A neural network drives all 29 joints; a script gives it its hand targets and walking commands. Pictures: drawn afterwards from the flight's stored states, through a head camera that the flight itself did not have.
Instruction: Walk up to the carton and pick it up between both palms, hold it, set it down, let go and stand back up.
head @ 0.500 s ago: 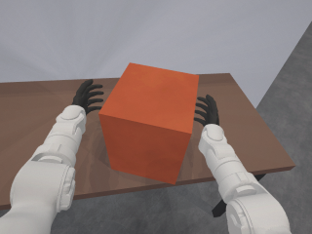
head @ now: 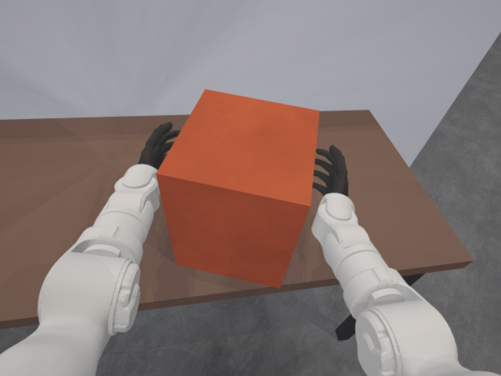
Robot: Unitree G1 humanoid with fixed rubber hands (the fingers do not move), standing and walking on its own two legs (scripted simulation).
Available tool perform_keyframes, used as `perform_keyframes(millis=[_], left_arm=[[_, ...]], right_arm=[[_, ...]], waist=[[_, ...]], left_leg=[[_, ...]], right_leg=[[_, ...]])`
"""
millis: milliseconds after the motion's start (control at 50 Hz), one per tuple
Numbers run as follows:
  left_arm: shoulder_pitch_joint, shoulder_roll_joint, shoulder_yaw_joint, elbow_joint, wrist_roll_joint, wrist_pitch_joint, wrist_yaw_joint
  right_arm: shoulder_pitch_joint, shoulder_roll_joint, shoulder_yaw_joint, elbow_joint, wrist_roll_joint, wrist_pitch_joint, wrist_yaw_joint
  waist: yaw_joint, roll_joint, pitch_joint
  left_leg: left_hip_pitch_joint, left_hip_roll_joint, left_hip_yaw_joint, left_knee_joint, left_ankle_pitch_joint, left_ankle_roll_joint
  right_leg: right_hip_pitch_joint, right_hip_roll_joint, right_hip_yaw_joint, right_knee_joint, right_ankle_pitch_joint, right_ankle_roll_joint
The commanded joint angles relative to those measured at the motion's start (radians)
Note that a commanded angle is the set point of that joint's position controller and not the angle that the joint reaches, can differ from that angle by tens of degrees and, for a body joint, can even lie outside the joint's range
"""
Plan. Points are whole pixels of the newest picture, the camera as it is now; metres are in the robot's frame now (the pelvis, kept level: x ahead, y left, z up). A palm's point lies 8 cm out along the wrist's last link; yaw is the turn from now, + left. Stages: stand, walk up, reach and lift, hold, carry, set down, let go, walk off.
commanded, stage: reach and lift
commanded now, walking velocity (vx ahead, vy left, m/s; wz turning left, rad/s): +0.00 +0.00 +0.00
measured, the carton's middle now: (243, 192) +0.44 -0.03 +0.05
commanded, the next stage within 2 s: none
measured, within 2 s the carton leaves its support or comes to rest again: leaves its support in 1.92 s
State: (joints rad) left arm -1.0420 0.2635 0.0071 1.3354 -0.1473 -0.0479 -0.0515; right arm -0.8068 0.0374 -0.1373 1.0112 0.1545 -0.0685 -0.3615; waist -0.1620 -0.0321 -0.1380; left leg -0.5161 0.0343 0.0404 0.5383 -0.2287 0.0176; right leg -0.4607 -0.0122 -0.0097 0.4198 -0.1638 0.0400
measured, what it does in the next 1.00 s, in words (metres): stands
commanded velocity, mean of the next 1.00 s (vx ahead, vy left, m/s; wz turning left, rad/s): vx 0.00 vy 0.00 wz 0.00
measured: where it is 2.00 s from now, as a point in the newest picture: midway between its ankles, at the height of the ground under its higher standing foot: outside the picture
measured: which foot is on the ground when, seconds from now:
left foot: down 0.00-1.00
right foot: down 0.00-1.00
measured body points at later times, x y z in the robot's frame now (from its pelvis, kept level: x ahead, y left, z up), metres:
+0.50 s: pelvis +0.01 +0.00 +0.01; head +0.05 +0.04 +0.46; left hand +0.48 +0.12 +0.10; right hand +0.40 -0.17 +0.09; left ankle +0.01 +0.10 -0.73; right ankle +0.02 -0.15 -0.73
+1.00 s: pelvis +0.02 -0.01 +0.02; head +0.05 +0.03 +0.46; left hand +0.46 +0.13 +0.10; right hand +0.39 -0.16 +0.08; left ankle +0.01 +0.10 -0.73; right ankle +0.02 -0.15 -0.73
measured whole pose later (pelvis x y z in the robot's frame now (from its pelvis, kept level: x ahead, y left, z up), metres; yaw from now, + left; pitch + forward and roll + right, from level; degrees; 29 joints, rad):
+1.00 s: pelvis +0.02 -0.01 +0.02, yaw +2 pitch +0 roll -1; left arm -0.88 0.06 0.47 1.01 0.44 0.03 -0.21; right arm -0.62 0.24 -0.58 0.85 -0.35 -0.29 -0.27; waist -0.08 -0.08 0.05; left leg -0.15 0.02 0.02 0.33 -0.19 0.00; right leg -0.08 -0.02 -0.04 0.21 -0.12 0.03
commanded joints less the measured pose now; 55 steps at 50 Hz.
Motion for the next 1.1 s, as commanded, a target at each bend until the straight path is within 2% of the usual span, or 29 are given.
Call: perform_keyframes(millis=[0,20,40,60,100,120,140,180,220,240,260,280,300,320,360,440,500,520,540,680,700,720,840,880,920,980,1000,1020,1080], left_arm=[[-0.452,0.082,0.062,-0.224,0.042,-0.032,0.012],[-0.448,0.062,0.052,-0.183,0.053,-0.022,0.012],[-0.458,0.021,0.051,-0.229,0.062,-0.011,0.014],[-0.463,0.023,0.074,-0.239,0.094,-0.011,0.014],[-0.447,0.016,0.088,-0.212,0.097,-0.015,0.007],[-0.473,-0.006,0.084,-0.256,0.099,-0.016,0.005],[-0.440,-0.043,0.098,-0.233,0.112,-0.020,0.000],[-0.450,-0.080,0.097,-0.300,0.143,-0.006,-0.007],[-0.453,-0.081,0.121,-0.262,0.165,0.006,-0.012],[-0.447,-0.068,0.159,-0.280,0.183,-0.007,-0.009],[-0.443,-0.096,0.151,-0.268,0.206,-0.002,-0.011],[-0.440,-0.102,0.156,-0.260,0.213,-0.004,-0.018],[-0.436,-0.126,0.156,-0.237,0.242,-0.003,-0.029],[-0.445,-0.143,0.173,-0.240,0.259,-0.012,-0.036],[-0.456,-0.256,0.203,-0.276,0.319,-0.031,-0.058],[-0.371,-0.456,0.286,-0.229,0.491,-0.039,-0.131],[-0.372,-0.664,0.292,-0.195,0.565,-0.041,-0.185],[-0.329,-0.622,0.317,-0.173,0.585,-0.033,-0.191],[-0.341,-0.649,0.316,-0.189,0.588,-0.026,-0.203],[-0.307,-0.680,0.294,-0.265,0.591,0.009,-0.222],[-0.309,-0.671,0.294,-0.299,0.582,0.007,-0.226],[-0.293,-0.683,0.300,-0.277,0.585,0.014,-0.228],[-0.264,-0.700,0.277,-0.304,0.597,0.023,-0.225],[-0.252,-0.688,0.288,-0.279,0.599,0.044,-0.234],[-0.262,-0.673,0.289,-0.327,0.588,0.037,-0.241],[-0.257,-0.680,0.282,-0.352,0.592,0.043,-0.238],[-0.246,-0.687,0.281,-0.364,0.585,0.039,-0.236],[-0.279,-0.670,0.282,-0.373,0.585,0.041,-0.238],[-0.262,-0.678,0.276,-0.382,0.585,0.050,-0.234]], right_arm=[[-0.445,-0.005,0.016,-0.170,-0.025,-0.044,0.010],[-0.451,-0.004,0.010,-0.183,-0.028,-0.049,0.006],[-0.446,-0.006,0.000,-0.139,-0.042,-0.050,0.002],[-0.448,0.021,0.015,-0.169,-0.044,-0.057,0.009],[-0.462,0.058,-0.016,-0.186,-0.090,-0.063,0.007],[-0.431,0.063,-0.022,-0.178,-0.093,-0.061,0.014],[-0.446,0.083,-0.038,-0.195,-0.100,-0.071,0.013],[-0.432,0.097,-0.033,-0.194,-0.120,-0.087,0.015],[-0.439,0.110,-0.045,-0.197,-0.142,-0.088,0.022],[-0.439,0.138,-0.050,-0.189,-0.165,-0.094,0.027],[-0.414,0.150,-0.076,-0.189,-0.180,-0.100,0.030],[-0.427,0.167,-0.079,-0.187,-0.197,-0.108,0.038],[-0.406,0.166,-0.105,-0.154,-0.227,-0.110,0.051],[-0.421,0.218,-0.105,-0.144,-0.245,-0.112,0.064],[-0.418,0.274,-0.153,-0.158,-0.326,-0.141,0.098],[-0.415,0.480,-0.192,-0.156,-0.481,-0.217,0.181],[-0.421,0.649,-0.197,-0.156,-0.578,-0.227,0.260],[-0.403,0.626,-0.205,-0.141,-0.580,-0.224,0.271],[-0.385,0.640,-0.199,-0.132,-0.600,-0.211,0.281],[-0.317,0.650,-0.136,-0.145,-0.619,-0.229,0.263],[-0.343,0.654,-0.146,-0.154,-0.620,-0.237,0.254],[-0.330,0.633,-0.149,-0.138,-0.614,-0.239,0.249],[-0.310,0.646,-0.124,-0.119,-0.585,-0.266,0.244],[-0.331,0.648,-0.113,-0.156,-0.572,-0.263,0.234],[-0.297,0.645,-0.097,-0.172,-0.570,-0.264,0.217],[-0.296,0.652,-0.105,-0.162,-0.570,-0.265,0.216],[-0.322,0.613,-0.113,-0.197,-0.572,-0.280,0.210],[-0.321,0.636,-0.123,-0.156,-0.569,-0.270,0.213],[-0.313,0.620,-0.145,-0.156,-0.561,-0.274,0.217]], waist=[[0.031,0.155,-0.523],[0.015,0.131,-0.517],[-0.008,0.171,-0.512],[0.032,0.167,-0.549],[0.035,0.117,-0.520],[0.009,0.134,-0.526],[0.008,0.114,-0.521],[-0.002,0.155,-0.512],[0.008,0.104,-0.453],[0.039,0.087,-0.458],[0.015,0.120,-0.463],[0.026,0.117,-0.414],[0.014,0.147,-0.396],[0.034,0.124,-0.387],[0.008,0.138,-0.448],[0.062,0.167,-0.411],[0.083,0.149,-0.343],[0.109,0.127,-0.317],[0.094,0.092,-0.275],[0.057,0.052,-0.204],[0.070,0.045,-0.243],[0.048,0.023,-0.215],[0.067,0.089,-0.219],[0.093,0.053,-0.195],[0.048,0.028,-0.210],[0.075,0.058,-0.191],[0.051,0.036,-0.208],[0.072,0.057,-0.201],[0.060,0.068,-0.192]], left_leg=[[0.379,-0.026,0.015,-0.013,0.322,-0.066],[0.364,-0.033,0.006,-0.004,0.334,-0.063],[0.407,-0.025,0.013,-0.009,0.331,-0.082],[0.407,-0.022,0.018,-0.002,0.344,-0.071],[0.348,-0.027,0.025,-0.017,0.321,-0.052],[0.388,-0.027,0.019,-0.024,0.327,-0.057],[0.382,-0.023,0.020,-0.006,0.338,-0.074],[0.439,-0.024,0.030,-0.008,0.389,-0.080],[0.381,-0.026,0.031,-0.037,0.311,-0.063],[0.377,-0.035,0.044,-0.048,0.288,-0.041],[0.372,-0.030,0.039,-0.054,0.294,-0.051],[0.372,-0.031,0.044,-0.064,0.285,-0.042],[0.382,-0.029,0.053,-0.075,0.281,-0.051],[0.369,-0.024,0.047,-0.076,0.262,-0.045],[0.425,-0.017,0.037,-0.093,0.315,-0.060],[0.507,-0.029,0.058,-0.108,0.484,-0.085],[0.511,-0.025,0.061,-0.142,0.465,-0.082],[0.520,-0.022,0.072,-0.157,0.447,-0.072],[0.511,-0.019,0.080,-0.177,0.420,-0.066],[0.493,-0.043,0.096,-0.199,0.421,-0.069],[0.491,-0.044,0.100,-0.199,0.416,-0.061],[0.479,-0.053,0.099,-0.201,0.413,-0.066],[0.507,-0.040,0.099,-0.187,0.442,-0.083],[0.466,-0.043,0.114,-0.198,0.392,-0.066],[0.448,-0.053,0.098,-0.206,0.354,-0.057],[0.440,-0.059,0.117,-0.228,0.316,-0.054],[0.444,-0.053,0.103,-0.217,0.349,-0.058],[0.472,-0.049,0.108,-0.220,0.350,-0.055],[0.469,-0.041,0.108,-0.214,0.342,-0.058]], right_leg=[[0.147,0.034,-0.069,-0.012,0.296,-0.020],[0.149,0.038,-0.069,-0.006,0.333,-0.012],[0.117,0.040,-0.087,-0.014,0.304,-0.017],[0.132,0.042,-0.079,-0.014,0.290,-0.023],[0.180,0.032,-0.071,-0.011,0.325,-0.014],[0.182,0.042,-0.078,-0.015,0.321,-0.014],[0.162,0.039,-0.080,-0.017,0.308,-0.014],[0.172,0.038,-0.091,-0.030,0.335,-0.018],[0.195,0.036,-0.084,-0.037,0.300,-0.012],[0.222,0.030,-0.076,-0.035,0.310,0.001],[0.214,0.023,-0.076,-0.040,0.318,-0.011],[0.225,0.032,-0.086,-0.051,0.280,-0.007],[0.222,0.028,-0.085,-0.062,0.270,-0.020],[0.233,0.026,-0.089,-0.066,0.227,-0.017],[0.236,0.029,-0.097,-0.082,0.256,-0.022],[0.345,0.038,-0.101,-0.100,0.388,-0.015],[0.388,0.043,-0.114,-0.143,0.308,-0.013],[0.432,0.048,-0.117,-0.142,0.315,-0.006],[0.438,0.054,-0.129,-0.165,0.282,-0.006],[0.509,0.049,-0.117,-0.161,0.394,0.013],[0.514,0.049,-0.120,-0.147,0.407,0.020],[0.528,0.046,-0.118,-0.156,0.427,0.017],[0.517,0.050,-0.115,-0.159,0.371,0.012],[0.574,0.036,-0.100,-0.158,0.417,0.012],[0.576,0.034,-0.104,-0.156,0.430,0.025],[0.568,0.025,-0.112,-0.164,0.388,0.031],[0.565,0.032,-0.123,-0.153,0.414,0.029],[0.544,0.034,-0.119,-0.159,0.389,0.026],[0.516,0.032,-0.121,-0.171,0.311,0.014]])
